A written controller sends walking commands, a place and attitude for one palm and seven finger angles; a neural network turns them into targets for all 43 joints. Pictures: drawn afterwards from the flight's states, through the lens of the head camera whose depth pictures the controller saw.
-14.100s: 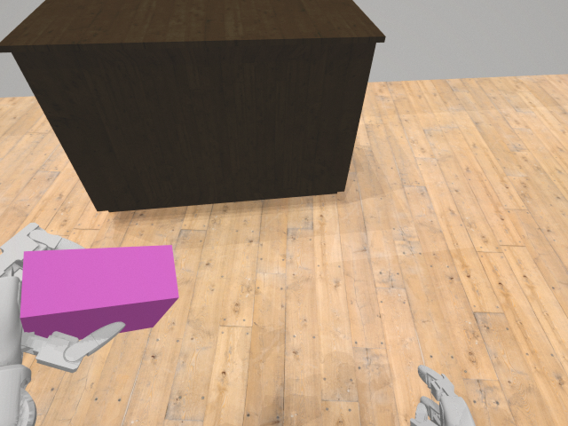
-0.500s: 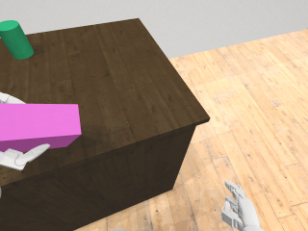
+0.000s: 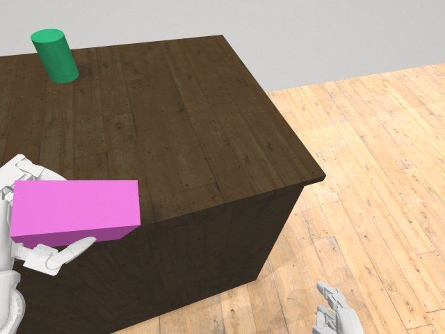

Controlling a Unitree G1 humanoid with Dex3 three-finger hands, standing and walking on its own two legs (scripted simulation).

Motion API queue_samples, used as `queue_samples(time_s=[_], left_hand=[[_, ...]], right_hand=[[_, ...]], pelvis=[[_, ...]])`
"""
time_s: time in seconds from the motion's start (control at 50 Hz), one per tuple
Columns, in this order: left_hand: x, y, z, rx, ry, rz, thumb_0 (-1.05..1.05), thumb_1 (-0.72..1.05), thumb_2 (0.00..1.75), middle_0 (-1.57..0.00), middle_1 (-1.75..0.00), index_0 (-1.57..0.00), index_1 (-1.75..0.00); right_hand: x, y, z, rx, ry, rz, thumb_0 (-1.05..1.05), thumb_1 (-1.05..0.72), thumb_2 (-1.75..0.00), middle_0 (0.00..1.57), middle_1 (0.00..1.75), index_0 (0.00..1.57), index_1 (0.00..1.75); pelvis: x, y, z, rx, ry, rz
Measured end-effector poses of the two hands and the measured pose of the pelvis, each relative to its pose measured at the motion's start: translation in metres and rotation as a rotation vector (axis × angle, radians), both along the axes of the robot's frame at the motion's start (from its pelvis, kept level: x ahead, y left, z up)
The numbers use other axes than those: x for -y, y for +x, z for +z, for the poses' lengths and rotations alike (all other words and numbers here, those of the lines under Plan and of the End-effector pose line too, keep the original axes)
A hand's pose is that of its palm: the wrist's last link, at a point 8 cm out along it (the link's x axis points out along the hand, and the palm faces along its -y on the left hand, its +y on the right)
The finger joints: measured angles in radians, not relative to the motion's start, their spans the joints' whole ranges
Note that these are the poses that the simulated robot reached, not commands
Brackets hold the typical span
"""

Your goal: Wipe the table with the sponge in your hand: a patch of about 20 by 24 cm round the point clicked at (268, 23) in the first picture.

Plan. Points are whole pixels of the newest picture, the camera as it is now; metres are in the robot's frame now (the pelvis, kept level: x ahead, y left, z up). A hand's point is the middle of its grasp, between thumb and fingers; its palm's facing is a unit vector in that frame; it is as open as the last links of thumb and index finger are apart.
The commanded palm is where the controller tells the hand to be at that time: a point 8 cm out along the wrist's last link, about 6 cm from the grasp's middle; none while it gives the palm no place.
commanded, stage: come to a stop and stand still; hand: left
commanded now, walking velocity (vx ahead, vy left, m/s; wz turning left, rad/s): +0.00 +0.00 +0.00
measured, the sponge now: (96, 214) +0.24 +0.21 +0.13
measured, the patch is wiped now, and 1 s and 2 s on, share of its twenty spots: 0.00 0.00 0.00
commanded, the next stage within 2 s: look again from close up in 0.74 s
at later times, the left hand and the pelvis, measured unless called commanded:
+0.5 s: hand (66, 192) +0.25 +0.25 +0.16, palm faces +0.41 -0.84 -0.37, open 10.3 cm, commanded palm +0.19 +0.28 +0.18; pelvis +0.03 +0.00 +0.00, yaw +0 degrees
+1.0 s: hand (71, 188) +0.26 +0.25 +0.16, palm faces +0.41 -0.83 -0.37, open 10.3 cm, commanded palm +0.20 +0.27 +0.18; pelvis +0.04 -0.01 +0.00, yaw +0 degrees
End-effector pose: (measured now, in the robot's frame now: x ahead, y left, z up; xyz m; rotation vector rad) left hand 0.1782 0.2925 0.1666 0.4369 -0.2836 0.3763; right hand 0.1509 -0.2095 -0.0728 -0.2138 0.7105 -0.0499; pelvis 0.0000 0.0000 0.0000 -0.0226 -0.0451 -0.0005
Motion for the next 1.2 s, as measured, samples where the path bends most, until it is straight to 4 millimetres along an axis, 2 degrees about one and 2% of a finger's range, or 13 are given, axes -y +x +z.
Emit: queue_samples(time_s=[0.16,0.36,0.52,0.74,1.2], left_hand=[[-0.001,0.009,0.003,-0.002,0.006,-0.001,-0.01,-0.51,1.02,-0.71,-1.36,-0.72,-1.35],[0.000,0.024,0.002,-0.014,-0.014,0.013,-0.01,-0.51,1.02,-0.71,-1.36,-0.72,-1.35],[0.004,0.034,0.004,-0.024,0.004,0.004,-0.01,-0.51,1.02,-0.71,-1.36,-0.72,-1.35],[0.008,0.041,0.006,-0.043,0.015,0.009,-0.01,-0.51,1.02,-0.71,-1.36,-0.72,-1.35],[0.005,0.039,0.004,-0.037,-0.009,0.013,-0.01,-0.51,1.02,-0.71,-1.36,-0.72,-1.35]], right_hand=[[-0.009,0.032,0.006,0.034,0.012,0.039,0.01,-0.90,-0.90,0.21,0.30,0.21,0.30],[0.007,0.056,0.014,0.049,-0.017,0.015,0.01,-0.90,-0.90,0.21,0.30,0.20,0.30],[0.017,0.058,0.012,0.028,-0.026,-0.019,0.01,-0.90,-0.90,0.21,0.30,0.20,0.30],[0.019,0.054,0.003,-0.013,-0.007,-0.044,0.01,-0.90,-0.90,0.21,0.30,0.20,0.30],[0.017,0.058,0.007,0.002,-0.015,-0.055,0.01,-0.90,-0.90,0.21,0.30,0.20,0.30]], pelvis=[[0.000,0.009,0.001,-0.007,0.002,0.004],[0.003,0.024,0.002,-0.021,0.001,0.001],[0.005,0.032,0.002,-0.024,0.004,0.001],[0.007,0.040,0.002,-0.030,0.004,0.000],[0.004,0.040,0.002,-0.024,0.003,0.007]])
